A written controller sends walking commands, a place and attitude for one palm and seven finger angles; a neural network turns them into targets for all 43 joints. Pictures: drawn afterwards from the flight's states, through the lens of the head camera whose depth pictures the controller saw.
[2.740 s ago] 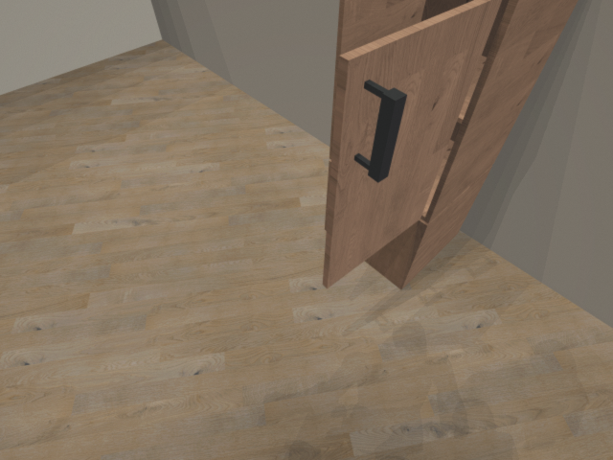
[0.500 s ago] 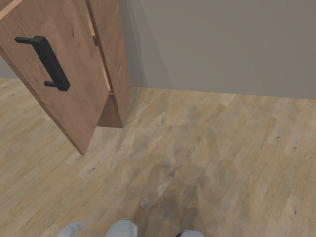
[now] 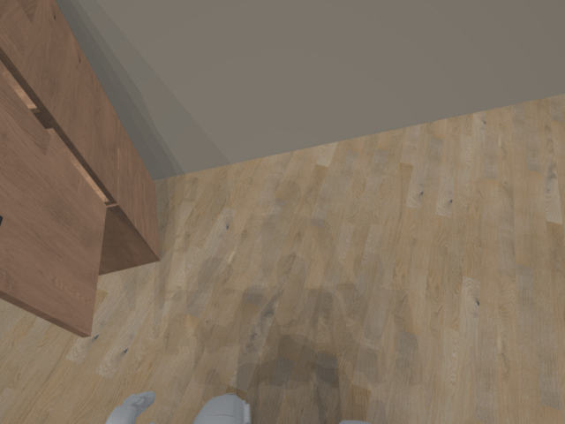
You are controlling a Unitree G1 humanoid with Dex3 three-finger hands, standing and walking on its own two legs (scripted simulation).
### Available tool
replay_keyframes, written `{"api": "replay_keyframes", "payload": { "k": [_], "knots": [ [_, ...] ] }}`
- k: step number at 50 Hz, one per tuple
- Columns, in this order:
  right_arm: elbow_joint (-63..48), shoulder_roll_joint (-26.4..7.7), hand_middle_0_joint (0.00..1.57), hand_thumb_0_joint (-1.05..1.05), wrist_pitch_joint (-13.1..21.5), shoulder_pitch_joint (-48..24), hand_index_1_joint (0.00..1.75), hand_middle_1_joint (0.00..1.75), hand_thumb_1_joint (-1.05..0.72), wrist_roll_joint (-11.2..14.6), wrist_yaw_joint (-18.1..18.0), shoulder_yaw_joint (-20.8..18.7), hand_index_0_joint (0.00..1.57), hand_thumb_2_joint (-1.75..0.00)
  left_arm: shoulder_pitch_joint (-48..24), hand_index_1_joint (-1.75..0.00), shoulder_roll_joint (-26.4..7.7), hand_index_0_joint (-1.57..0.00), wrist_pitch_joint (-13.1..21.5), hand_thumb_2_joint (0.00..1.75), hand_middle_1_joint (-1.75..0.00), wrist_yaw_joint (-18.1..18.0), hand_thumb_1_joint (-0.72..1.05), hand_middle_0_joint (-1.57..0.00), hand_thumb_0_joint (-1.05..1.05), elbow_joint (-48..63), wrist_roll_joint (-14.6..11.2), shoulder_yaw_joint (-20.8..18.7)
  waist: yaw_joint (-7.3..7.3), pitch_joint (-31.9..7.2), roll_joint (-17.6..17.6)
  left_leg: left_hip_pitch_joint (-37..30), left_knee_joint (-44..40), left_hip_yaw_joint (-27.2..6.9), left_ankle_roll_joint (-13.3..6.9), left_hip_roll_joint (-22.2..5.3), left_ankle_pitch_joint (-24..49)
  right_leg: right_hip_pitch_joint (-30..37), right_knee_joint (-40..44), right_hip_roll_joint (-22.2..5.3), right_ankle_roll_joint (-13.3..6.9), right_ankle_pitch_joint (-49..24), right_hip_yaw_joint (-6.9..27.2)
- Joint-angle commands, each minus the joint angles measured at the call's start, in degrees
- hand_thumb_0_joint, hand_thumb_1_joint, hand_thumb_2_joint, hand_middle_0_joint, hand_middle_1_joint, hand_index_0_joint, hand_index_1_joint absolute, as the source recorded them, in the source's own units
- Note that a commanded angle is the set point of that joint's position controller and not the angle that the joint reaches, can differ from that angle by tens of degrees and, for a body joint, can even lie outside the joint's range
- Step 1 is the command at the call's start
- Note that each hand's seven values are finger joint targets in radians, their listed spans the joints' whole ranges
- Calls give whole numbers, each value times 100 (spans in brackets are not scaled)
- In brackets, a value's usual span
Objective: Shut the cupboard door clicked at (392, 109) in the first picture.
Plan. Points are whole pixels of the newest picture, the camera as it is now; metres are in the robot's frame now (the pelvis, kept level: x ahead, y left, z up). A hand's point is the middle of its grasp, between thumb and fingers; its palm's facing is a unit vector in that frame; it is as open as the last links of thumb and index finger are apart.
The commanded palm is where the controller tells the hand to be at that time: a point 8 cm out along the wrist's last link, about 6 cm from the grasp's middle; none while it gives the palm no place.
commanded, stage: walk around to get in front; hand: left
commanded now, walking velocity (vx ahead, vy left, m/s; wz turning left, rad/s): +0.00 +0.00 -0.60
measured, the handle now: out of the picture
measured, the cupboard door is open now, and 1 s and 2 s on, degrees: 86 86 86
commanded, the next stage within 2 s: none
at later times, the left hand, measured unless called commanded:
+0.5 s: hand (199, 381) +0.19 +0.16 -0.16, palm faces -0.29 -0.93 -0.24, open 7.4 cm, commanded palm none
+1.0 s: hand (240, 345) +0.25 +0.09 -0.16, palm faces -0.55 -0.81 -0.19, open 7.4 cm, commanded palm none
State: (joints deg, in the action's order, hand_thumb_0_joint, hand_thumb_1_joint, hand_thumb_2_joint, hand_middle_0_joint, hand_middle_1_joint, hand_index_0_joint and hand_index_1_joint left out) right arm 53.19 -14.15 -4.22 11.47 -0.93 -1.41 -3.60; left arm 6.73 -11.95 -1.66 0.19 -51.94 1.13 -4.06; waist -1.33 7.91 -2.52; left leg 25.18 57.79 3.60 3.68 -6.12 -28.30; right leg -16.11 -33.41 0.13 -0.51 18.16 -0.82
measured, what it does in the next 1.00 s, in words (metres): steps on the spot, turning right: left foot, then right foot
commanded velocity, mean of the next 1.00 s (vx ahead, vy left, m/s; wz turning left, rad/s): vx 0.00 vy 0.00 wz -0.60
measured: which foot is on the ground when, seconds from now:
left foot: up 0.00-0.16, down 0.18-0.48, up 0.50-0.76, down 0.78-1.00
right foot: down 0.00-0.18, up 0.20-0.46, down 0.48-0.78, up 0.80-1.00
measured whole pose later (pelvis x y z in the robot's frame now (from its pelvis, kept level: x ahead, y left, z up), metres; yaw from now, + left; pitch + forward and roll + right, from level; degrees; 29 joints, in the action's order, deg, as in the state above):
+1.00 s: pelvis +0.05 -0.01 +0.01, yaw -36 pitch +2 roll -2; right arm 50.6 -11.6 -0.8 13.1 -2.4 -1.7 -1.5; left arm 6.6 -13.3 -3.7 2.5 -51.8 1.0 -5.1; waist 0.2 6.8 -0.1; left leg 14.1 30.5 9.0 1.4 -7.6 -17.5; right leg -24.7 -52.4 -1.2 2.2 27.4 -3.3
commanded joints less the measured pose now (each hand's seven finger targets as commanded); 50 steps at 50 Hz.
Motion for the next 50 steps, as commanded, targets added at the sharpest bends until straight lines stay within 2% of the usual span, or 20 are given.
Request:
{"api": "replay_keyframes", "payload": {
  "k": [1,4,7,8,9,10,14,19,22,23,24,25,27,30,36,37,39,41,44,50],
  "knots": [
    [-522,-283,20,0,212,-67,30,30,-90,45,1,-99,20,-90,166,-30,-1166,-20,72,90,-30,-154,90,-20,0,360,41,-271,146,-994,1178,238,-266,-135,93,185,164,852,1019,-1307,-957,-3062,1428],
    [-513,-240,20,0,268,60,30,30,-90,66,-19,-91,20,-90,138,-30,-1238,-20,47,90,-30,-127,90,-20,0,322,54,-307,102,-1078,1214,-313,-1425,-59,49,398,352,707,866,-1204,-918,-2942,1677],
    [-328,-480,20,0,381,652,30,30,-90,41,-87,-107,20,-90,-121,-30,-1013,-20,-17,90,-30,-80,90,-20,0,399,-41,-254,-216,-1187,709,-1845,-3338,-241,-116,174,1604,-271,245,-682,-342,-2055,1484],
    [-354,-973,20,0,445,761,30,30,-90,-39,-98,-193,20,-90,82,-30,-637,-20,-45,90,-30,-33,90,-20,0,488,-78,-186,-170,-1407,-848,-2482,-3860,-1694,-583,-1153,2207,-1168,-739,90,29,-216,844],
    [-433,-1349,20,0,443,863,30,30,-90,-95,-126,-251,20,-90,64,-30,-567,-20,-47,90,-30,8,90,-20,0,618,-65,-156,-208,-1303,-1537,-2338,-4143,-2564,-1291,-2275,2926,-1591,-2178,275,228,1903,196],
    [-441,-1228,20,0,466,759,30,30,-90,-134,-135,-212,20,-90,-152,-30,-701,-20,-56,90,-30,40,90,-20,0,594,20,-181,-236,-1147,-934,-1956,-4088,-2420,-1468,-2227,3061,-1601,-3042,40,234,1774,407],
    [-598,-839,20,0,474,209,30,30,-90,-132,-139,-119,20,-90,-164,-30,-490,-20,-96,90,-30,187,90,-20,0,489,12,-171,59,-906,-823,-1922,-3653,-619,-1089,-1345,4137,-1532,-2919,-227,365,1037,4],
    [-467,-1013,20,0,422,461,30,30,-90,-113,-80,-207,20,-90,-210,-30,-393,-20,-40,90,-30,217,90,-20,0,553,9,-100,-106,-1110,-938,-1993,-3305,-59,-974,-1399,4033,-647,-1122,-56,240,832,-496],
    [-513,-1016,20,0,369,251,30,30,-90,-62,-27,-237,20,-90,354,-30,-569,-20,32,90,-30,176,90,-20,0,410,19,-166,212,-1117,-640,-1421,-2470,308,-535,-1194,3331,553,526,-6,84,-582,-576],
    [-630,-807,20,0,349,194,30,30,-90,5,16,-224,20,-90,731,-30,-1019,-20,91,90,-30,111,90,-20,0,313,58,-246,377,-1341,370,-591,-1450,622,-232,-806,2470,1534,1028,-776,-229,-1740,469],
    [-919,-367,20,0,332,-217,30,30,-90,41,35,-92,20,-90,1085,-30,-1603,-20,151,90,-30,14,90,-20,0,184,60,-372,613,-1164,2048,883,-184,764,77,110,-740,1998,1288,-2212,-962,-3584,2317],
    [-954,-488,20,0,249,-367,30,30,-90,45,-8,-68,20,-90,1251,-30,-1711,-20,118,90,-30,-50,90,-20,0,167,-20,-363,745,-1045,1594,919,516,-121,27,80,-990,1449,1357,-2401,-1375,-3132,2452],
    [-827,-505,20,0,243,-427,30,30,-90,41,-45,-93,20,-90,599,-30,-1281,-20,103,90,-30,-146,90,-20,0,270,13,-317,393,-932,1789,1213,870,-433,39,-3,-319,1392,1136,-1729,-1222,-3195,2079],
    [-638,-323,20,0,222,-211,30,30,-90,48,4,-72,20,-90,227,-30,-1154,-20,98,90,-30,-154,90,-20,0,412,35,-259,159,-1113,1126,340,48,-218,95,145,129,889,998,-1358,-1011,-3247,1473],
    [-482,-311,20,0,316,326,30,30,-90,64,-40,-70,20,-90,-25,-30,-1178,-20,27,90,-30,-83,90,-20,0,398,15,-285,-92,-1067,1160,-1024,-2355,-69,2,483,1073,151,751,-997,-689,-2308,1726],
    [-397,-440,20,0,364,574,30,30,-90,43,-67,-82,20,-90,-124,-30,-1056,-20,1,90,-30,-65,90,-20,0,434,-26,-250,-217,-1085,791,-1724,-3116,-146,-68,328,1554,-360,473,-791,-446,-1814,1613],
    [-495,-1354,20,0,448,811,30,30,-90,-101,-105,-233,20,-90,147,-30,-536,-20,-40,90,-30,26,90,-20,0,638,-81,-146,-184,-1278,-1749,-2350,-4249,-2611,-1175,-2165,2380,-1688,-1888,340,195,1781,204],
    [-551,-1145,20,0,500,580,30,30,-90,-152,-122,-172,20,-90,-106,-30,-681,-20,-16,90,-30,100,90,-20,0,554,53,-226,-69,-1083,-808,-1762,-4037,-2155,-1341,-1937,3219,-1656,-3367,-3,226,1467,384],
    [-632,-840,20,0,489,301,30,30,-90,-135,-137,-96,20,-90,-104,-30,-493,-20,-67,90,-30,193,90,-20,0,505,13,-174,49,-986,-816,-1991,-3631,-654,-1063,-1352,4331,-1638,-3098,-210,356,995,26],
    [-474,-1006,20,0,420,558,30,30,-90,-118,-61,-196,20,-90,-208,-30,-391,-20,-31,90,-30,220,90,-20,0,587,4,-100,-106,-1042,-997,-1893,-3266,15,-912,-1412,4030,-541,-972,-45,202,795,-533]
  ]
}}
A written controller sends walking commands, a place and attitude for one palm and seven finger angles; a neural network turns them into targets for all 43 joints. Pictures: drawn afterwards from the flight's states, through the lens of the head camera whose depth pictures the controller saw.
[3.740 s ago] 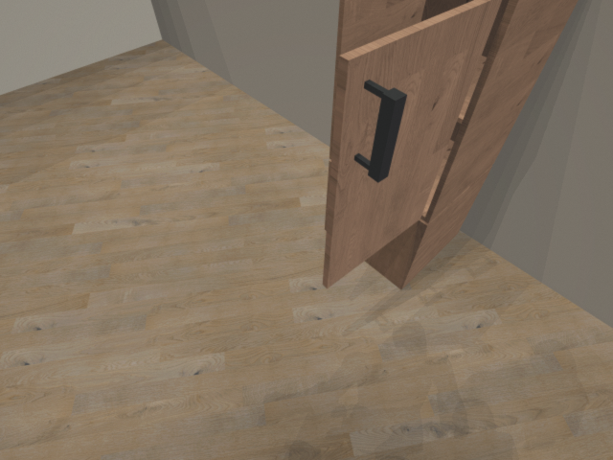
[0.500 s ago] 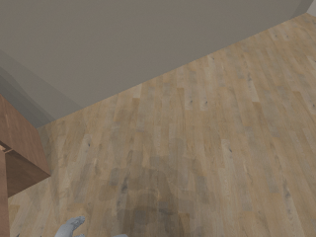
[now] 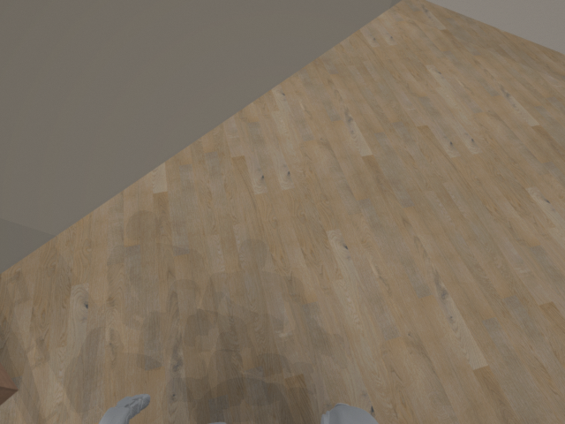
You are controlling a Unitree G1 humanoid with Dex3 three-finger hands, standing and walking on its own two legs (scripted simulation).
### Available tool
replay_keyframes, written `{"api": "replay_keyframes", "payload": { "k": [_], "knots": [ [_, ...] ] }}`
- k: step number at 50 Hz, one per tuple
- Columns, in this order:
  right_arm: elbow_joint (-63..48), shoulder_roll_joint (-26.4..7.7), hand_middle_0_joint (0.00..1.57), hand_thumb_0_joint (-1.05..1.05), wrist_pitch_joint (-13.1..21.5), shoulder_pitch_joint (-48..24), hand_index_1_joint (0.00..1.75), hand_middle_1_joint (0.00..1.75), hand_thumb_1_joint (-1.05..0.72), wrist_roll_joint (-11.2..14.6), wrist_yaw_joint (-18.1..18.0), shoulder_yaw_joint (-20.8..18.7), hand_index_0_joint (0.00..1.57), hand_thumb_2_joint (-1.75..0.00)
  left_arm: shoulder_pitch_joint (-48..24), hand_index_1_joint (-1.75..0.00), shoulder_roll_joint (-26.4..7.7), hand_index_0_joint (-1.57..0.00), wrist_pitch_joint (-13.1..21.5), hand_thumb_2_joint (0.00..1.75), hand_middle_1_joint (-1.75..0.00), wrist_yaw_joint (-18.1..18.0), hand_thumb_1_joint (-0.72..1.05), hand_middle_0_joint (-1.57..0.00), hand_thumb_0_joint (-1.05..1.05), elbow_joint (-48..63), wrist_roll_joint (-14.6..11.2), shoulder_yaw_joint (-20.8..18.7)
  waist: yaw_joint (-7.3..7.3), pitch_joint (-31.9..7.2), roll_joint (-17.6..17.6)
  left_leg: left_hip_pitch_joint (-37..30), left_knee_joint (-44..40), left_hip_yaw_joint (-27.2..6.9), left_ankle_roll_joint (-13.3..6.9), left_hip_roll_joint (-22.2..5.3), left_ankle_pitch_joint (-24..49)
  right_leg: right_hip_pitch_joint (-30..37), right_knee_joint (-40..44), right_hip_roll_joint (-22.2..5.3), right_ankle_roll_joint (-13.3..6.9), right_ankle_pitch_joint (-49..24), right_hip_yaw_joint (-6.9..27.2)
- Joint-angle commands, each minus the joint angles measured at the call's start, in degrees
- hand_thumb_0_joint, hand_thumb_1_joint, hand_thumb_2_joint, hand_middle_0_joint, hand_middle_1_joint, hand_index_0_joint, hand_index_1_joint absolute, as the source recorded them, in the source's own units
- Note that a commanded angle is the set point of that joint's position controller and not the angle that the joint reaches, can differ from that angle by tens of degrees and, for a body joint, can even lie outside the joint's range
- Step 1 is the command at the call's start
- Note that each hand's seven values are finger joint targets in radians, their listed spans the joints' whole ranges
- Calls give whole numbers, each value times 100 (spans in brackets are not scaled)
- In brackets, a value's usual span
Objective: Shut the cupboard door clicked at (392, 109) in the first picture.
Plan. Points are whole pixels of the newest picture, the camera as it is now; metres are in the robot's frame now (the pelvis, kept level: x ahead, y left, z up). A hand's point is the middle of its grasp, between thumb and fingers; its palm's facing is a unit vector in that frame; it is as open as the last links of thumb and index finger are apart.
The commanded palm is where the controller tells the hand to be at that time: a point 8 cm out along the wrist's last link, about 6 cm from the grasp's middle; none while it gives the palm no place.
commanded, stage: walk around to get in front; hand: left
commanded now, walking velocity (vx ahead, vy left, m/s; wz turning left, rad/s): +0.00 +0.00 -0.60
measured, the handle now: out of the picture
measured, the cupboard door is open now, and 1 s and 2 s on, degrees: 86 86 86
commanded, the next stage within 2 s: walk to a spot facing it in 1.68 s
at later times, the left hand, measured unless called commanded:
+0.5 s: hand (196, 381) +0.19 +0.16 -0.18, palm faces -0.26 -0.95 -0.16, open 7.4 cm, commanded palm none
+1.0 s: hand (325, 254) +0.43 -0.06 -0.16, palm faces -0.60 -0.78 -0.20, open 7.4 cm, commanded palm none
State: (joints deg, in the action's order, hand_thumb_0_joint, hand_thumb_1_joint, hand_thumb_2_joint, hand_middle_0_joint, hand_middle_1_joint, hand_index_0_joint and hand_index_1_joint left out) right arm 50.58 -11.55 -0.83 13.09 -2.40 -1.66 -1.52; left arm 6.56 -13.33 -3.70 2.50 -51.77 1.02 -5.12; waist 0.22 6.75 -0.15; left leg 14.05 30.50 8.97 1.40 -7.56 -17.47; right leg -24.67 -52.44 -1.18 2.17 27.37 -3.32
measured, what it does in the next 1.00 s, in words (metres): walks ahead, turning right: right foot, then left foot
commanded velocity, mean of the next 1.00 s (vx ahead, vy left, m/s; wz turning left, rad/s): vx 0.27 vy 0.00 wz -0.53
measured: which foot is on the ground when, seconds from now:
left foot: down 0.00-0.10, up 0.12-0.40, down 0.42-0.82, up 0.84-1.00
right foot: up 0.00-0.08, down 0.10-0.42, up 0.44-0.80, down 0.82-1.00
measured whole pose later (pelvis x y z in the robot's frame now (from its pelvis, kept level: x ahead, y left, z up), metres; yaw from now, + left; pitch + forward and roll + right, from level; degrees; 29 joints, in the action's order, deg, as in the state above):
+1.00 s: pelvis +0.24 -0.15 +0.00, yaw -34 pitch +1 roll +0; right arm 55.5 -11.6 -0.7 15.4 -1.9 -0.1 -2.5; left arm 6.6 -11.0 1.7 1.2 -54.4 1.1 -3.4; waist -3.9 6.9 0.1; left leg 29.2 62.3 3.5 3.6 -8.6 -19.6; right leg -16.1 -28.6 1.5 -3.9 14.1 -4.4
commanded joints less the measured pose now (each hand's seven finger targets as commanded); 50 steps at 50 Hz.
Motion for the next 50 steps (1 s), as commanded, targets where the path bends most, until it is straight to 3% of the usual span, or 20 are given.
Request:
{"api": "replay_keyframes", "payload": {
  "k": [1,3,4,5,10,16,19,20,21,22,25,28,36,38,39,40,41,42,46,50],
  "knots": [
    [-202,-1300,20,0,64,359,30,30,-90,40,-21,-415,20,-90,-94,-30,-288,-20,193,90,-30,-16,90,-20,0,546,18,-2,-204,-914,-1231,-678,-371,-401,-569,-1230,2786,574,1366,133,-97,-447,-355],
    [-285,-1237,20,0,28,175,30,30,-90,103,29,-430,20,-90,525,-30,-599,-20,259,90,-30,-70,90,-20,0,374,37,-78,130,-1071,-631,25,611,-122,-146,-956,1976,1852,2687,-50,-307,-1903,-52],
    [-489,-834,20,0,11,40,30,30,-90,174,52,-361,20,-90,905,-30,-1241,-20,328,90,-30,-158,90,-20,0,262,95,-207,318,-1226,1157,1374,1952,424,231,-204,146,2883,3130,-1474,-811,-3423,1795],
    [-682,-741,20,0,-59,-372,30,30,-90,193,32,-282,20,-90,1217,-30,-1569,-20,337,90,-30,-239,90,-20,0,127,-7,-258,574,-1055,1674,2000,3013,-207,333,258,-2131,2546,3265,-2304,-1468,-4534,2608],
    [-343,-627,20,0,-114,-260,30,30,-90,172,25,-280,20,-90,283,-30,-944,-20,321,90,-30,-376,90,-20,0,363,15,-129,-5,-1048,1018,1698,3135,-776,370,193,-837,1974,2948,-1223,-1239,-4202,1580],
    [-412,-604,20,0,41,-410,30,30,-90,143,126,-285,20,-90,440,-30,-1114,-20,366,90,-30,-229,90,-20,0,225,63,-201,129,-698,964,1064,1383,-501,293,545,-765,1545,3435,-1065,-1289,-1210,2209],
    [-181,-681,20,0,203,399,30,30,-90,131,88,-294,20,-90,64,-30,-983,-20,380,90,-30,-169,90,-20,0,286,26,-193,-373,-653,624,-728,-323,-397,197,631,-25,298,2911,-661,-948,-227,2045],
    [-36,-1087,20,0,283,882,30,30,-90,72,21,-367,20,-90,73,-30,-567,-20,377,90,-30,-131,90,-20,0,397,-12,-112,-572,-803,-628,-1718,-1122,-1396,-72,-232,-779,-669,1848,-42,-633,156,1521],
    [54,-1709,20,0,320,1492,30,30,-90,-60,-19,-486,20,-90,21,-30,-217,-20,382,90,-30,-76,90,-20,0,603,-46,-28,-776,-968,-2191,-2254,-1794,-3584,-763,-2015,-1522,-1770,-172,632,-259,1014,338],
    [15,-1680,20,0,316,1518,30,30,-90,-26,-37,-442,20,-90,-470,-30,-427,-20,439,90,-30,-22,90,-20,0,772,36,-62,-814,-591,-1218,-1587,-2090,-3935,-1180,-2435,-1524,-1941,-1059,31,-312,705,666],
    [-111,-981,20,0,411,879,30,30,-90,-2,-2,-247,20,-90,-446,-30,-279,-20,446,90,-30,101,90,-20,0,542,111,-56,-330,-180,-647,-1089,-1828,-2097,-752,-1557,388,-1934,-1814,-396,-162,-648,467],
    [92,-825,20,0,477,1213,30,30,-90,23,-50,-209,20,-90,-441,-30,-10,-20,395,90,-30,158,90,-20,0,494,74,44,-360,-588,-891,-1809,-1343,-636,-551,-1164,2648,-1834,-1181,-378,-100,-904,109],
    [352,-930,20,0,406,1440,30,30,-90,-10,32,-230,20,-90,-943,-30,-57,-20,375,90,-30,166,90,-20,0,549,73,79,-313,-254,-953,-1379,-1174,445,-493,-1287,3267,-531,1062,-65,-402,-1159,-567],
    [343,-1060,20,0,378,1272,30,30,-90,24,54,-251,20,-90,-200,-30,-233,-20,433,90,-30,118,90,-20,0,360,78,19,94,-659,-787,-1255,-70,673,-393,-1219,4583,704,1454,304,-633,-991,-810],
    [251,-1133,20,0,382,956,30,30,-90,83,66,-233,20,-90,841,-30,-442,-20,493,90,-30,78,90,-20,0,39,84,-68,647,-1098,-598,-618,1131,837,-203,-1007,4746,2213,1841,429,-781,-1349,-788],
    [70,-861,20,0,399,794,30,30,-90,204,148,-173,20,-90,1822,-30,-1104,-20,564,90,-30,-14,90,-20,0,-228,101,-257,1093,-1721,545,1025,2939,924,20,-504,2895,4048,2313,-723,-1217,-902,754],
    [-169,-557,20,0,401,637,30,30,-90,282,113,-151,20,-90,2166,-30,-1661,-20,579,90,-30,-96,90,-20,0,-323,-20,-353,1010,-2011,1573,2573,4921,304,278,381,-1757,4559,3304,-2388,-1903,-1453,3701],
    [-204,-743,20,0,354,291,30,30,-90,241,106,-194,20,-90,1702,-30,-1731,-20,522,90,-30,-171,90,-20,0,-209,-121,-329,839,-1405,862,2910,5333,-652,139,30,-1530,3499,3801,-2494,-1994,-236,3681],
    [178,-490,20,0,166,544,30,30,-90,61,133,-208,20,-90,184,-30,-647,-20,610,90,-30,-246,90,-20,0,153,21,-9,-172,-493,728,1711,3657,-769,234,-299,-180,905,4168,-1384,-1251,-731,1493],
    [233,-290,20,0,153,610,30,30,-90,61,206,-198,20,-90,331,-30,-642,-20,714,90,-30,-169,90,-20,0,-68,33,-37,-257,-688,584,1362,2230,-477,274,23,282,1063,4040,-926,-1209,-1265,1020]
  ]
}}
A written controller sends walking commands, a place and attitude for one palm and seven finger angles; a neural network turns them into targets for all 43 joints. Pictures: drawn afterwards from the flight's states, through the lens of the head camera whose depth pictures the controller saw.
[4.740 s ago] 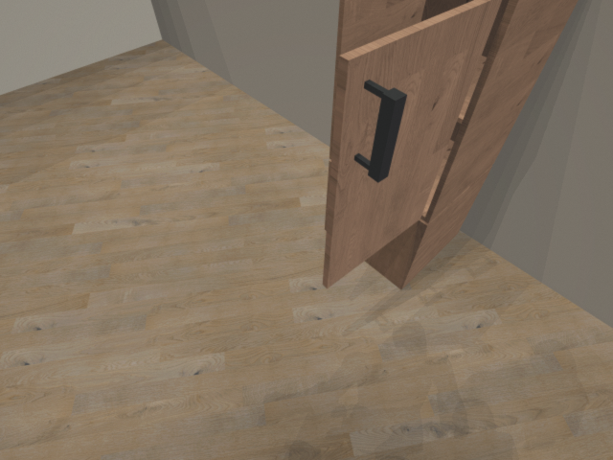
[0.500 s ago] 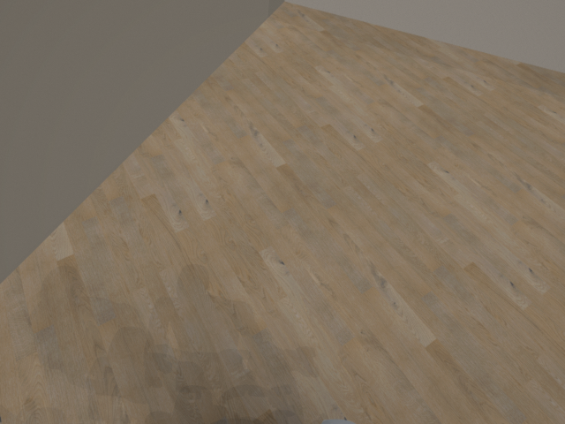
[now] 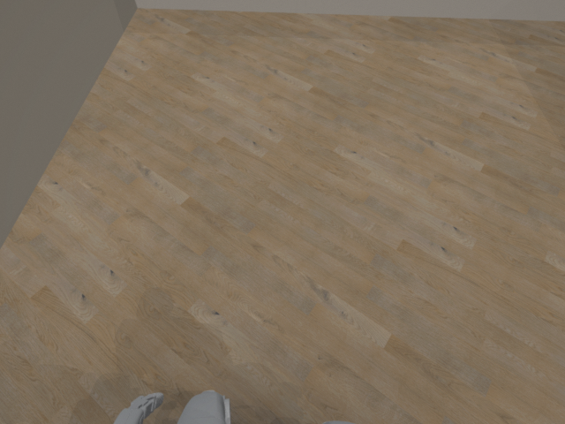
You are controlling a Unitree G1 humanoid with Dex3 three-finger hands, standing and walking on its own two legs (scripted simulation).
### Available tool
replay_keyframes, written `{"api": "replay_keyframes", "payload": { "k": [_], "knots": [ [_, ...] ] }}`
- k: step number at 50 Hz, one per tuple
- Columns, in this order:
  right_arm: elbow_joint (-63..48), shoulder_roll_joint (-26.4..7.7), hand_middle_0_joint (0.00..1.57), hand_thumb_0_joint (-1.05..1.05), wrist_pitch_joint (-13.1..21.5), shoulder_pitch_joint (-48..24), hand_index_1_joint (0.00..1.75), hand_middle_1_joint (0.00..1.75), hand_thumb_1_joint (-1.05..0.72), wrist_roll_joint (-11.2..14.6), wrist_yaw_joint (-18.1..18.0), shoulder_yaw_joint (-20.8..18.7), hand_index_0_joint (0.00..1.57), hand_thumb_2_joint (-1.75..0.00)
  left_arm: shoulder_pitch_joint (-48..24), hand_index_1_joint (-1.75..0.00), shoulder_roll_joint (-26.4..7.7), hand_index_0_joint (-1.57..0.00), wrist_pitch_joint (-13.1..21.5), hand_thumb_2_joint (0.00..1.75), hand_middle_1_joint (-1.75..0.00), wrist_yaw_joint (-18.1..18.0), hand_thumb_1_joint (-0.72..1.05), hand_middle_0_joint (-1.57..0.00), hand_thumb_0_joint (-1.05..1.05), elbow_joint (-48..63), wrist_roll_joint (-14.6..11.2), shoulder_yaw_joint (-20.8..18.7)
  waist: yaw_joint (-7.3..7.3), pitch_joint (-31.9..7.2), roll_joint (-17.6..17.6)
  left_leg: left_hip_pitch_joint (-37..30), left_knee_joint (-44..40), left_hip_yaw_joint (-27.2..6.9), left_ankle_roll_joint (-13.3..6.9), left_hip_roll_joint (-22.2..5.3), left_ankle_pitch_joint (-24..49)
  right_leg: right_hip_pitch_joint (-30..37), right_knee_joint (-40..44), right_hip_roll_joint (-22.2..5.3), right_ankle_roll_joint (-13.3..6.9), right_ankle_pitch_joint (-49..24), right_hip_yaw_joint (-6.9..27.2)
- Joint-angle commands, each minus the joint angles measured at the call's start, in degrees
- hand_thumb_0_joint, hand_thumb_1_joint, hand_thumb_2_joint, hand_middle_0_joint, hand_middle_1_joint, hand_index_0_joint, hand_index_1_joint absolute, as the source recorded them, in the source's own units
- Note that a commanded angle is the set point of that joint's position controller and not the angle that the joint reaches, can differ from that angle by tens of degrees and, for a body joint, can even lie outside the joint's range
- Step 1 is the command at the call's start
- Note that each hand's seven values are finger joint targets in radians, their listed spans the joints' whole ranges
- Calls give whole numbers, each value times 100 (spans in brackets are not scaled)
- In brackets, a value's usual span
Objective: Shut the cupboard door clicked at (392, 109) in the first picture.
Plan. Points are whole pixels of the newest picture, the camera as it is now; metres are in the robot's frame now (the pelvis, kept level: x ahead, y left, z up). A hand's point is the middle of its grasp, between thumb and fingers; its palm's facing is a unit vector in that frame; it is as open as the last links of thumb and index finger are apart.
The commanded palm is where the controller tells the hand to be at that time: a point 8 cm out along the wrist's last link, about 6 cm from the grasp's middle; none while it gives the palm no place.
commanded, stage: walk around to get in front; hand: left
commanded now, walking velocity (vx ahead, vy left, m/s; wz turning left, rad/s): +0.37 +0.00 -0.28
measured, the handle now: out of the picture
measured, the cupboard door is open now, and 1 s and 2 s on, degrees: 86 86 86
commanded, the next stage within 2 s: walk to a spot facing it in 0.68 s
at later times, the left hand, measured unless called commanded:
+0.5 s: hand (192, 283) +0.37 +0.17 -0.16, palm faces -0.19 -0.97 -0.15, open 7.4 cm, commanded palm none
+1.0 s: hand (232, 210) +0.56 +0.11 -0.20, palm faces -0.17 -0.97 -0.17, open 7.3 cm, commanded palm none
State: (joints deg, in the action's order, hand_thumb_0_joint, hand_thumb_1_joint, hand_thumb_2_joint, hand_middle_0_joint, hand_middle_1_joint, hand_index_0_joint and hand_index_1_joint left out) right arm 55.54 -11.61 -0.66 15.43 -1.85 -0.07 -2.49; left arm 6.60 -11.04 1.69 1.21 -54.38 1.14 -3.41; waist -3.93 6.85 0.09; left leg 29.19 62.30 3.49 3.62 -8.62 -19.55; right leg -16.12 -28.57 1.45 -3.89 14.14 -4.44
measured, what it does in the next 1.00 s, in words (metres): walks ahead: left foot, then right foot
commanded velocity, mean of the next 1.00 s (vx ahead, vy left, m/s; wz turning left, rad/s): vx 0.26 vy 0.00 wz -0.06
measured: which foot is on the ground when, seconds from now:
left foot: up 0.00-0.18, down 0.20-0.60, up 0.62-0.92, down 0.94-1.00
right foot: down 0.00-0.22, up 0.24-0.58, down 0.60-0.94, up 0.96-1.00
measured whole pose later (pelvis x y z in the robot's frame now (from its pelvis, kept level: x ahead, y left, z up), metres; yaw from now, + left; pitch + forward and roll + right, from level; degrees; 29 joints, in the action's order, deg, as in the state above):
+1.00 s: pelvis +0.50 -0.06 -0.02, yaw -12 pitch +0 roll +0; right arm 58.9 -9.0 2.3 12.2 -2.1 -0.4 -1.8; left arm 13.9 -10.5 1.4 -0.5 -63.3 0.4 -2.8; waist -1.2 2.9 1.7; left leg 23.3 36.5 6.3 -2.4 -2.7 -12.9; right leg -11.0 -46.6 -1.9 0.5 30.7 -6.0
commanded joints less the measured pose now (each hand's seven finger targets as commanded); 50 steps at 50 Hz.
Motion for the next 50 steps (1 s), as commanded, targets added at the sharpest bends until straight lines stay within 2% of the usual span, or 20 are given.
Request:
{"api": "replay_keyframes", "payload": {
  "k": [1,5,8,9,10,11,15,19,25,28,29,30,31,32,36,44,46,47,48,50],
  "knots": [
    [-329,-291,20,0,168,172,30,30,-90,12,59,-98,20,-90,454,-30,-874,-20,195,90,-30,-21,90,-20,0,115,10,-214,229,-674,653,-30,-1238,77,56,177,551,433,1625,-1176,-618,-87,1187],
    [-562,-316,20,0,322,-568,30,30,-90,40,84,-109,20,-90,780,-30,-926,-20,217,90,-30,-25,90,-20,0,-61,1,-254,470,-594,658,-71,-2352,137,-4,390,535,1080,1293,-1314,-628,-979,1389],
    [-411,-458,20,0,419,-293,30,30,-90,26,44,-145,20,-90,782,-30,-916,-20,216,90,-30,-72,90,-20,0,-165,-37,-243,230,-750,389,-1245,-3419,300,-103,599,885,1006,455,-1131,-398,-1915,1248],
    [-191,-726,20,0,480,399,30,30,-90,-5,0,-210,20,-90,692,-30,-823,-20,227,90,-30,-75,90,-20,0,-114,-62,-227,-114,-1063,-14,-2531,-3739,-12,-282,366,1101,321,-539,-893,-208,-2038,999],
    [-4,-1331,20,0,528,1173,30,30,-90,-126,-53,-350,20,-90,912,-30,-518,-20,224,90,-30,-34,90,-20,0,-15,-96,-176,-351,-1719,-1214,-3993,-3857,-1719,-895,-1041,1131,-1009,-2174,-208,111,-584,389],
    [73,-1579,20,0,443,1647,30,30,-90,-122,-84,-377,20,-90,703,-30,-411,-20,282,90,-30,-3,90,-20,0,167,-79,-96,-472,-1806,-1632,-4353,-4427,-3011,-1535,-2078,1338,-1961,-3853,143,177,1828,293],
    [-90,-645,20,0,525,648,30,30,-90,-58,-113,-141,20,-90,152,-30,-330,-20,128,90,-30,95,90,-20,0,114,62,-111,43,-347,-687,-2402,-5026,-1527,-1103,-1519,1086,-2448,-4538,-789,315,395,691],
    [67,-671,20,0,555,685,30,30,-90,-10,-95,-150,20,-90,270,-30,-69,-20,-16,90,-30,156,90,-20,0,52,73,-34,220,-712,-722,-2478,-4951,100,-874,-956,2126,-1750,-2794,-801,382,48,262],
    [229,-733,20,0,418,882,30,30,-90,-57,-24,-179,20,-90,-228,-30,-87,-20,4,90,-30,167,90,-20,0,177,86,-63,169,-239,-684,-2319,-4843,569,-847,-961,1826,-1010,-1111,-490,274,-238,-326],
    [262,-804,20,0,368,757,30,30,-90,-1,-13,-132,20,-90,912,-30,-411,-20,89,90,-30,113,90,-20,0,-175,91,-144,791,-763,-396,-2132,-3086,1008,-576,-681,3496,812,-373,-50,-23,-212,-602],
    [174,-689,20,0,391,552,30,30,-90,79,24,-97,20,-90,1866,-30,-832,-20,155,90,-30,51,90,-20,0,-466,106,-289,1249,-1209,199,-992,-1591,1299,-363,-319,3072,2338,-97,-742,-382,300,381],
    [-53,-328,20,0,432,532,30,30,-90,175,27,-34,20,-90,2580,-30,-1501,-20,175,90,-30,-40,90,-20,0,-628,59,-473,1416,-1707,1751,682,446,1144,-100,590,-735,3528,846,-2429,-1199,447,3190],
    [-148,-509,20,0,419,106,30,30,-90,150,18,-94,20,-90,2335,-30,-1628,-20,145,90,-30,-97,90,-20,0,-615,-85,-443,1319,-1420,1254,1251,1336,237,-187,385,-1454,3055,1436,-2777,-1449,806,3711],
    [-168,-484,20,0,420,-217,30,30,-90,128,6,-126,20,-90,1801,-30,-1309,-20,133,90,-30,-133,90,-20,0,-477,-70,-357,1112,-942,1078,1405,1465,-133,-207,124,-788,2304,1492,-2504,-1159,661,3154],
    [225,-124,20,0,238,350,30,30,-90,30,12,-61,20,-90,753,-30,-551,-20,227,90,-30,-176,90,-20,0,-295,17,-113,292,-527,635,-27,-437,-58,-68,-149,-249,400,1664,-1832,-710,-526,1184],
    [432,-14,20,0,308,536,30,30,-90,72,57,11,20,-90,728,-30,-602,-20,240,90,-30,-167,90,-20,0,-635,-52,-65,89,-569,377,-1362,-3207,357,-180,449,1477,759,748,-1367,-130,-1609,-35],
    [638,-608,20,0,376,1163,30,30,-90,-2,5,-108,20,-90,1110,-30,-332,-20,163,90,-30,-216,90,-20,0,-620,-66,12,-31,-1130,-898,-2661,-3543,-858,-726,-335,3320,52,-1000,-761,334,-678,-509],
    [602,-1017,20,0,312,1359,30,30,-90,-30,-54,-220,20,-90,1217,-30,-165,-20,132,90,-30,-236,90,-20,0,-518,-86,52,-93,-1234,-1541,-2849,-3850,-1993,-1336,-1154,3791,-492,-2076,-222,449,1681,-611],
    [556,-1051,20,0,254,1285,30,30,-90,-25,-130,-199,20,-90,871,-30,-218,-20,82,90,-30,-229,90,-20,0,-336,-65,92,-99,-1016,-1400,-2725,-4116,-2594,-1658,-1419,3812,-1032,-3008,-216,493,2356,-107],
    [448,-831,20,0,231,907,30,30,-90,-3,-186,-170,20,-90,424,-30,-279,-20,37,90,-30,-227,90,-20,0,-239,-57,23,16,-971,-1290,-2185,-4158,-2528,-1624,-1272,3765,-1280,-3578,-559,577,1892,446]
  ]
}}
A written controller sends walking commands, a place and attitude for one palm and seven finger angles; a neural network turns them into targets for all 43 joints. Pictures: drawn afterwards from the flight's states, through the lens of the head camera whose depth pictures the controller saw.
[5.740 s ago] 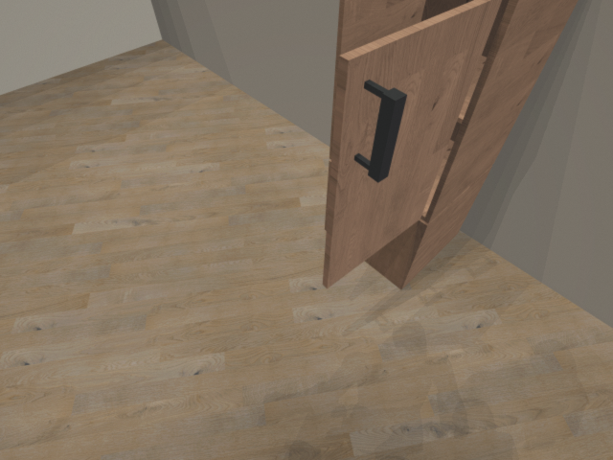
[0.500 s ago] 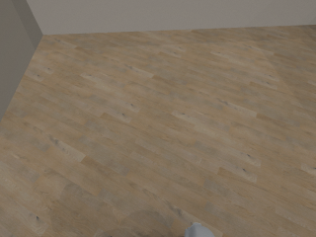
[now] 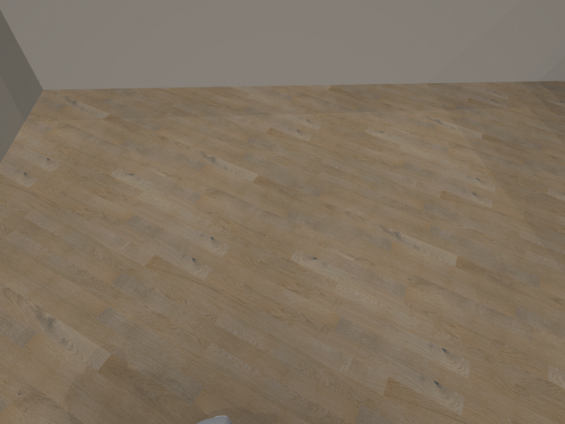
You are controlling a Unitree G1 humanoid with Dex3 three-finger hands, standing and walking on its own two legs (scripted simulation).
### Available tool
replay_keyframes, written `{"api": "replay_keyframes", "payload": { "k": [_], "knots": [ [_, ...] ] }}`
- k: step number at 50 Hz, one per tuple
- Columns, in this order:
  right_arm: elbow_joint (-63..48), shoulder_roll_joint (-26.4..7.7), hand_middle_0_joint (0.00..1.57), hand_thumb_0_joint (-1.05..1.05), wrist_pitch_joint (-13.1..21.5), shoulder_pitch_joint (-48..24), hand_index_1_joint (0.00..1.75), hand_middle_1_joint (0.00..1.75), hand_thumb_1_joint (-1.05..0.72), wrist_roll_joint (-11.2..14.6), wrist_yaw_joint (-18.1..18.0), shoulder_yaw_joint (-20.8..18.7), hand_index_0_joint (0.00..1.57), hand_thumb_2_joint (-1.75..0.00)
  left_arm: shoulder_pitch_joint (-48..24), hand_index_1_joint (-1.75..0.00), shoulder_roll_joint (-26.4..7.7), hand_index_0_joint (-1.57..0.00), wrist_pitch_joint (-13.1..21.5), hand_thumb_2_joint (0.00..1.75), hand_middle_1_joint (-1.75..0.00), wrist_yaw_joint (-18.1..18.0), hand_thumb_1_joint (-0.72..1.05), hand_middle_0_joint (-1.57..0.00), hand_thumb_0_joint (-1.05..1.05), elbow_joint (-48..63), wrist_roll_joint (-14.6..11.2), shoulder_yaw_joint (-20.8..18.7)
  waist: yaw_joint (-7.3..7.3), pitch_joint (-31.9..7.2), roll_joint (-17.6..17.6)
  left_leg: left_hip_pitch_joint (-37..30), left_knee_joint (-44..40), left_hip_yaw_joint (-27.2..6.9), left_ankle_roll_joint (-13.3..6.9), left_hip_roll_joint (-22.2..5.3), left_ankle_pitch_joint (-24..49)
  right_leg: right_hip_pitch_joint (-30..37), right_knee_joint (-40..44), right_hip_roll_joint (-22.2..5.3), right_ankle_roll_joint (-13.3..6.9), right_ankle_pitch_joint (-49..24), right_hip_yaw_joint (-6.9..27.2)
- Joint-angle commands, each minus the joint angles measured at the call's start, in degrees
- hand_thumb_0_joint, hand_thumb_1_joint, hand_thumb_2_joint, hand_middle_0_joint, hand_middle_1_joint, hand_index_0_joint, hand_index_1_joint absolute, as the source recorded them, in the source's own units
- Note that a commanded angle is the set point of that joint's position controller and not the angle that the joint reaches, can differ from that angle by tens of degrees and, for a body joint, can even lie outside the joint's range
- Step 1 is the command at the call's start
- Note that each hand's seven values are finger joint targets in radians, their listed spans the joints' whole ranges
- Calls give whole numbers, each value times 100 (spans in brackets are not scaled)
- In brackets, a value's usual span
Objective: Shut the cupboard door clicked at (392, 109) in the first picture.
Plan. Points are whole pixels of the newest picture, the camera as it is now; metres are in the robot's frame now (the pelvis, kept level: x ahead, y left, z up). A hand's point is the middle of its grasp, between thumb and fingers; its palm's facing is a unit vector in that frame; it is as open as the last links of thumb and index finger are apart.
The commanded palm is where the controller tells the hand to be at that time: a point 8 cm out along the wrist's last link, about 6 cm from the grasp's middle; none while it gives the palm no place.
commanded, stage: walk to a spot facing it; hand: left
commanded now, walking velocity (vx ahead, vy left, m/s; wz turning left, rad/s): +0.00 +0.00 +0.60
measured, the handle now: out of the picture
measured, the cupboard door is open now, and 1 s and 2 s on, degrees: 86 86 86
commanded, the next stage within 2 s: none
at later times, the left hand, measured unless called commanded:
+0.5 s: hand out of the picture +0.09 +0.17 -0.15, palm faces +0.35 -0.90 -0.26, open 7.3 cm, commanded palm none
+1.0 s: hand out of the picture +0.14 +0.13 -0.14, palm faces +0.60 -0.76 -0.26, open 7.4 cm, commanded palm none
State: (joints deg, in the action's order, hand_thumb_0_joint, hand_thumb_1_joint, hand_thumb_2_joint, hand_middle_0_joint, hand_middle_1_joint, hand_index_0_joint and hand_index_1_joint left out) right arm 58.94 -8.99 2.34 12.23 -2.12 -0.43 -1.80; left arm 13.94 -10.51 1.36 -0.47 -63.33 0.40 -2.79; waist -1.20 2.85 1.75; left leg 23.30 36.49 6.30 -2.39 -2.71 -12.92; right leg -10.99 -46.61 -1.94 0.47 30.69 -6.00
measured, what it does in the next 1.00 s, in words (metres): walks ahead, turning left: right foot, then left foot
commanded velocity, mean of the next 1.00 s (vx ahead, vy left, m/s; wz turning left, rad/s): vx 0.00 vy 0.00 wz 0.60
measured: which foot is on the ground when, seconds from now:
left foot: down 0.00-0.22, up 0.24-0.54, down 0.56-0.84, up 0.86-1.00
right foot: up 0.00-0.20, down 0.22-0.54, up 0.56-0.82, down 0.84-1.00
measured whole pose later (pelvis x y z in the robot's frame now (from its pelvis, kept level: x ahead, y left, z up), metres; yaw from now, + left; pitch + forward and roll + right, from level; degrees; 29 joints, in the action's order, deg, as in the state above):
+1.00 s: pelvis +0.18 -0.07 +0.01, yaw +38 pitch +1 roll +3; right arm 53.5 -13.9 -5.1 6.8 -1.2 1.3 -4.8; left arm 10.5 -8.8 0.1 -1.2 -50.7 1.4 -2.2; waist -1.2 6.7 -1.0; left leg 28.8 64.6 1.8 3.1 0.0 -27.2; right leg -15.2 -33.8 -6.8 -0.6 19.0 -8.6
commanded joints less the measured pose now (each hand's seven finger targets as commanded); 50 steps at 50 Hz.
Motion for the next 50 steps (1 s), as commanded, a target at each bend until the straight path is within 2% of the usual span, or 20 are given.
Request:
{"api": "replay_keyframes", "payload": {
  "k": [1,9,10,11,12,14,16,21,24,26,27,28,32,39,40,41,42,44,46,50],
  "knots": [
    [-2,-1018,20,0,-71,940,30,30,-90,34,-156,-228,20,-90,-373,-30,-310,-20,38,90,-30,-41,90,-20,0,662,4,-58,-146,-565,-1166,-1357,-1591,-2484,-927,-1701,2994,-1664,-1516,-283,196,64,645],
    [-563,-1186,20,0,-319,-227,30,30,-90,87,-56,-387,20,-90,333,-30,-394,-20,-59,90,-30,-65,90,-20,0,749,54,-201,337,-709,-642,149,-1209,-1782,-252,-683,335,494,1885,-16,236,-1643,270],
    [-672,-912,20,0,-346,-309,30,30,-90,133,-3,-368,20,-90,428,-30,-799,-20,-24,90,-30,-113,90,-20,0,787,126,-281,416,-573,431,1018,-458,-1269,110,-111,-682,1026,2762,-946,-2,-1184,1231],
    [-836,-708,20,0,-370,-432,30,30,-90,118,52,-347,20,-90,435,-30,-1287,-20,-24,90,-30,-128,90,-20,0,886,156,-378,493,-316,1729,1407,937,-373,490,505,-1759,793,3431,-2349,-636,-1138,2544],
    [-840,-909,20,0,-413,-541,30,30,-90,84,84,-407,20,-90,277,-30,-1280,-20,-23,90,-30,-141,90,-20,0,996,122,-332,478,-175,1443,1284,2241,-590,462,238,-2068,193,3511,-2708,-960,-1302,2524],
    [-721,-743,20,0,-478,-542,30,30,-90,87,111,-380,20,-90,-190,-30,-916,-20,-15,90,-30,-179,90,-20,0,1094,107,-249,170,57,874,1362,3095,-627,528,-38,-1592,181,3002,-2171,-877,-2944,1499],
    [-728,-576,20,0,-471,-527,30,30,-90,110,154,-293,20,-90,-64,-30,-802,-20,48,90,-30,-153,90,-20,0,1063,112,-193,152,-116,940,1315,2595,-381,605,-9,-1422,758,2485,-1776,-619,-5023,494],
    [-896,-497,20,0,-447,-858,30,30,-90,134,229,-187,20,-90,314,-30,-1126,-20,52,90,-30,-147,90,-20,0,1009,131,-259,318,-413,960,602,790,246,543,238,-1082,1375,1876,-1736,-437,-6564,-159],
    [-947,-729,20,0,-410,-532,30,30,-90,115,219,-233,20,-90,135,-30,-1348,-20,64,90,-30,-119,90,-20,0,1113,95,-302,76,-693,1045,-254,-214,525,392,493,-432,1226,1155,-1706,-275,-6927,-502],
    [-823,-1252,20,0,-360,224,30,30,-90,45,188,-382,20,-90,-52,-30,-1304,-20,49,90,-30,-76,90,-20,0,1279,25,-293,-409,-1226,153,-2250,-882,-32,41,-94,1849,-174,-398,-1527,101,-5235,-719],
    [-806,-1956,20,0,-326,652,30,30,-90,20,155,-571,20,-90,-109,-30,-854,-20,13,90,-30,-26,90,-20,0,1545,-37,-195,-603,-1556,-1735,-3351,-936,-2544,-1041,-2001,4621,-2019,-2055,-606,486,-197,-616],
    [-713,-2115,20,0,-390,1044,30,30,-90,107,141,-574,20,-90,-535,-30,-887,-20,-98,90,-30,-111,90,-20,0,1809,37,-152,-685,-1541,-921,-2910,-1010,-2525,-1338,-2373,4696,-2052,-2665,-484,384,708,192],
    [-988,-1577,20,0,-327,-209,30,30,-90,63,-28,-436,20,-90,-501,-30,-792,-20,-281,90,-30,-75,90,-20,0,1568,72,-215,-88,-493,-1237,-1305,-1464,-1794,-773,-1405,2473,-2116,-2196,-533,472,-307,657],
    [-1157,-1668,20,0,-429,-780,30,30,-90,50,41,-530,20,-90,155,-30,-652,-20,-209,90,-30,-1,90,-20,0,1487,74,-218,262,-589,-982,-253,-1067,-1745,-422,-852,817,-289,816,89,386,-1084,95],
    [-1219,-1543,20,0,-440,-871,30,30,-90,89,56,-526,20,-90,377,-30,-763,-20,-153,90,-30,-19,90,-20,0,1457,82,-258,395,-608,-739,88,-677,-1610,-208,-588,492,264,1619,2,355,-1609,129],
    [-1296,-1183,20,0,-445,-808,30,30,-90,148,91,-482,20,-90,568,-30,-1211,-20,-72,90,-30,-75,90,-20,0,1472,161,-345,494,-654,576,880,444,-1049,183,87,-641,843,2663,-1095,65,-1656,1320],
    [-1421,-906,20,0,-439,-843,30,30,-90,151,125,-435,20,-90,516,-30,-1699,-20,-61,90,-30,-118,90,-20,0,1544,185,-407,555,-541,1998,1343,2127,-521,488,662,-2354,646,3199,-2624,-673,-2262,2919],
    [-1291,-1017,20,0,-501,-903,30,30,-90,117,119,-483,20,-90,55,-30,-1298,-20,-51,90,-30,-195,90,-20,0,1623,128,-325,293,-383,1471,1270,3678,-957,441,177,-1989,100,2853,-2408,-947,-2924,2351],
    [-1111,-827,20,0,-535,-719,30,30,-90,106,181,-394,20,-90,-261,-30,-969,-20,-40,90,-30,-185,90,-20,0,1685,117,-209,80,-442,1056,1124,3522,-728,569,69,-1450,269,2465,-1810,-668,-4052,985],
    [-1049,-612,20,0,-535,-864,30,30,-90,143,237,-293,20,-90,76,-30,-1018,-20,1,90,-30,-185,90,-20,0,1540,129,-252,245,-572,940,705,1892,-231,617,135,-1371,918,2190,-1736,-532,-5211,218]
  ]
}}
